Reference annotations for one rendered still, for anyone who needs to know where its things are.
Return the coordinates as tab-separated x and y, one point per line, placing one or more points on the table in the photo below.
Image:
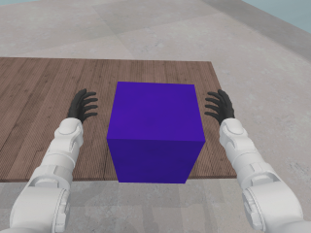
36	94

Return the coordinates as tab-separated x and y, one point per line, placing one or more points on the robot right hand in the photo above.
224	109

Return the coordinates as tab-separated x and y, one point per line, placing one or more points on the left robot upper arm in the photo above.
41	210

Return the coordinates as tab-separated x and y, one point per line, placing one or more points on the left robot forearm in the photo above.
60	159

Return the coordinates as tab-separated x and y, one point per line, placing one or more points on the right robot upper arm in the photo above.
271	208

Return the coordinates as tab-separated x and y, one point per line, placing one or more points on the carton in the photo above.
155	132

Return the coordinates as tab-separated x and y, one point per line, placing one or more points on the robot left hand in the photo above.
78	108

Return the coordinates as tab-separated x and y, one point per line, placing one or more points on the right robot forearm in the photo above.
245	159

